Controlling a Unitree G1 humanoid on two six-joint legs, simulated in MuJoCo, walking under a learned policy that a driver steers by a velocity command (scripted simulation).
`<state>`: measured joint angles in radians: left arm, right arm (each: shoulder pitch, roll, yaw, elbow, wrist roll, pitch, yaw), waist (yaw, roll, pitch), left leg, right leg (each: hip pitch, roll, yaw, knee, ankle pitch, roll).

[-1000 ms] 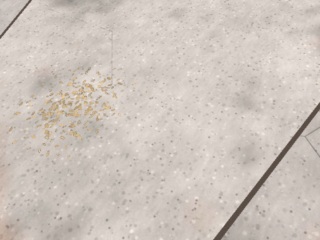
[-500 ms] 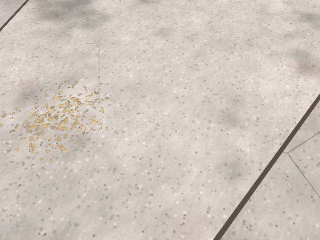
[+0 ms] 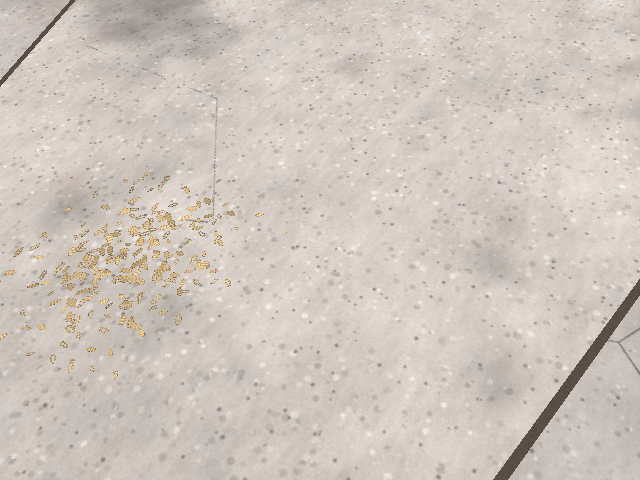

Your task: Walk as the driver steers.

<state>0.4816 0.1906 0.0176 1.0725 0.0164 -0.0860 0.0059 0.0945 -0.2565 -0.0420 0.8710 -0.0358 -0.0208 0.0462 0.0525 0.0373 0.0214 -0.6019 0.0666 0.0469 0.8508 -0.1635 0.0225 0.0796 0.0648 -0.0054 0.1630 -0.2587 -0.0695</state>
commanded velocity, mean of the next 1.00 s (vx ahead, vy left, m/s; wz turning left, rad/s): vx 0.49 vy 0.00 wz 0.04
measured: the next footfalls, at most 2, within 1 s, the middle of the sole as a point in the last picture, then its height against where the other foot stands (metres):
left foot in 0.16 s outside the picture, level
right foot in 0.72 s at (389, 436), level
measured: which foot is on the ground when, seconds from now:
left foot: up 0.00-0.14, down 0.16-0.72, up 0.74-1.00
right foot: down 0.00-0.18, up 0.20-0.70, down 0.72-1.00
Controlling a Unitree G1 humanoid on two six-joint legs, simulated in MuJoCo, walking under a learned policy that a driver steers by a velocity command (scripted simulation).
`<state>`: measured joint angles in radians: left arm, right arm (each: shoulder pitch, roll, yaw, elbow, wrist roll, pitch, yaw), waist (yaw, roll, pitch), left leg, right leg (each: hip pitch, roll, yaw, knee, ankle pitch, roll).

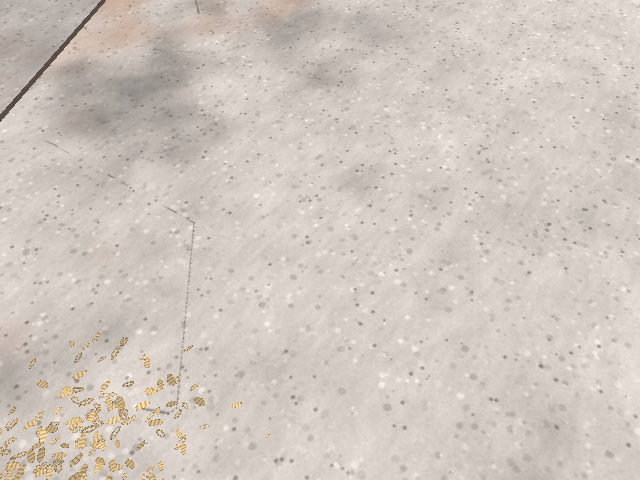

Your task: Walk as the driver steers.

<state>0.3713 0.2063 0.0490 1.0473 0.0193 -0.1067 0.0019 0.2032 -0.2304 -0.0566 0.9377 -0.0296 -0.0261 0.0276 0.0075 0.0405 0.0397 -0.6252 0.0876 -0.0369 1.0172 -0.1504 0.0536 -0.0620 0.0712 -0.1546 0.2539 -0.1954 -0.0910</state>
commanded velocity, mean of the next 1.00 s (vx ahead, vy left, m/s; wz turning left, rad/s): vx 0.50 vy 0.00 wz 0.54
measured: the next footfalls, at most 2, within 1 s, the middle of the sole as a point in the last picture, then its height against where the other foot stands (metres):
left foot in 0.26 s outside the picture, level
right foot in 0.80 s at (318, 407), level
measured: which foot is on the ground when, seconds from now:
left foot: up 0.00-0.24, down 0.26-0.80, up 0.82-1.00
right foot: down 0.00-0.28, up 0.30-0.78, down 0.80-1.00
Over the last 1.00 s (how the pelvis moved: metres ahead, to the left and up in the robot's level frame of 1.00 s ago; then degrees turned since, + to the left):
0.57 0.01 0.00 4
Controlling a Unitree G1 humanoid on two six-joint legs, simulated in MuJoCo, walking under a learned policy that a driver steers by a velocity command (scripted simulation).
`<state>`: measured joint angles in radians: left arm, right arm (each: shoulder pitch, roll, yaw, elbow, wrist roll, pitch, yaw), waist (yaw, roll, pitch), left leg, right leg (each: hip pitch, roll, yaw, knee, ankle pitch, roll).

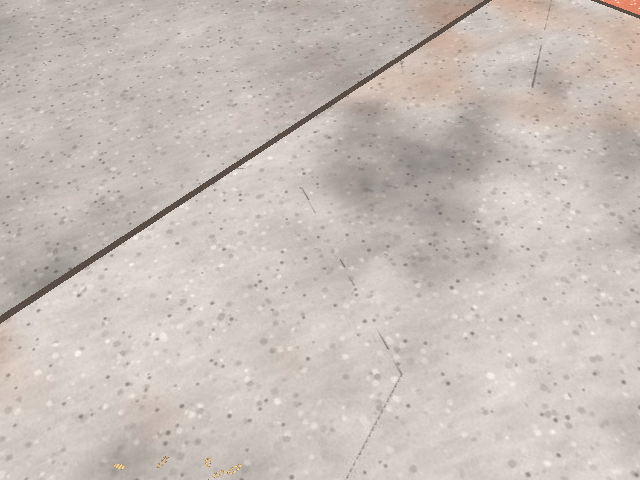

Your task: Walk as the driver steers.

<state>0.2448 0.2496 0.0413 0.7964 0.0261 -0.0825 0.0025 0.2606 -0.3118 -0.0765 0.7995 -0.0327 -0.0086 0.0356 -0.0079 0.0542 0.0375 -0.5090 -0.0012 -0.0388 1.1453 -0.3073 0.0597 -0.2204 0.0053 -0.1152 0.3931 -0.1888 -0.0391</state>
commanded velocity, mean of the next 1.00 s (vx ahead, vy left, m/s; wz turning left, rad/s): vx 0.50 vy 0.00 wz -0.02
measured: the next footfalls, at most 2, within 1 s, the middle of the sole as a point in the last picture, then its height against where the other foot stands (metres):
left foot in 0.32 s outside the picture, level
right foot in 0.88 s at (337, 419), level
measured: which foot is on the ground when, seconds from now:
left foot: up 0.00-0.30, down 0.32-0.90, up 0.92-1.00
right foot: down 0.00-0.34, up 0.36-0.86, down 0.88-1.00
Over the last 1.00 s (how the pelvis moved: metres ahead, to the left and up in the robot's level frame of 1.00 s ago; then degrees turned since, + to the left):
0.55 0.11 0.00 34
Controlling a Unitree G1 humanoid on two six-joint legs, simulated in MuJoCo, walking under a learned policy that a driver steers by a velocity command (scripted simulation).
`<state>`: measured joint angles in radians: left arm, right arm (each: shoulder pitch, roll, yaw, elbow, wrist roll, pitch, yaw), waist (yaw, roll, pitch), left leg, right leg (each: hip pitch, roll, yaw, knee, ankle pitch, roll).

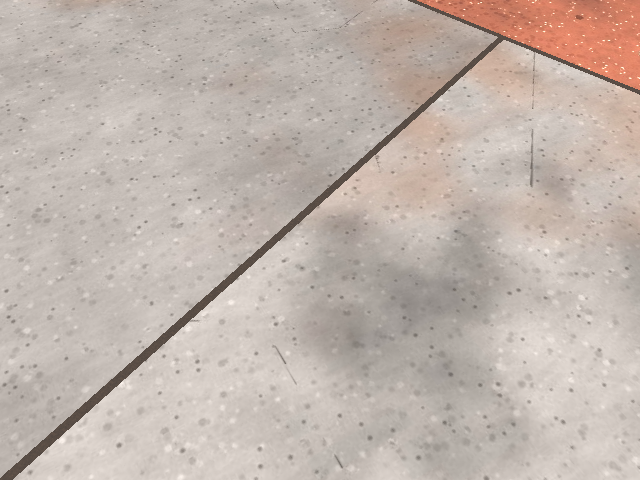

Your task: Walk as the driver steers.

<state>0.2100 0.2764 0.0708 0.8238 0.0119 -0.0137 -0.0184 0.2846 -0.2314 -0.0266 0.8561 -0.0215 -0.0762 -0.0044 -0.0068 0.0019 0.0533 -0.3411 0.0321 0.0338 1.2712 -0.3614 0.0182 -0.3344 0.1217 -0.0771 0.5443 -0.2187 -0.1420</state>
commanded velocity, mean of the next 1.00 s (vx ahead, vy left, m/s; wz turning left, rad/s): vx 0.50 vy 0.00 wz -0.58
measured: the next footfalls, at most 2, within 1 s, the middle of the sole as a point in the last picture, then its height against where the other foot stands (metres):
left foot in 0.38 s outside the picture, level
right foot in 0.92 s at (431, 433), level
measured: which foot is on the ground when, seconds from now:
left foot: up 0.00-0.36, down 0.38-0.94, up 0.96-1.00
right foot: down 0.00-0.38, up 0.40-0.90, down 0.92-1.00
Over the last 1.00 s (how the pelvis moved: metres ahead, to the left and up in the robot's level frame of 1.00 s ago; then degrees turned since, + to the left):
0.53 0.07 -0.02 -6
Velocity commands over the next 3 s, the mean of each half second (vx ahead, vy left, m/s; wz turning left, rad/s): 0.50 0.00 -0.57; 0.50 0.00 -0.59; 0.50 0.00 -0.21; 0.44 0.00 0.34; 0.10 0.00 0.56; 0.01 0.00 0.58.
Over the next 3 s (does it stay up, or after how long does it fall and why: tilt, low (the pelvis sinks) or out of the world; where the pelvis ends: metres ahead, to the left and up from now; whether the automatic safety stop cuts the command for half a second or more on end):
stays up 0.98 -0.45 0.02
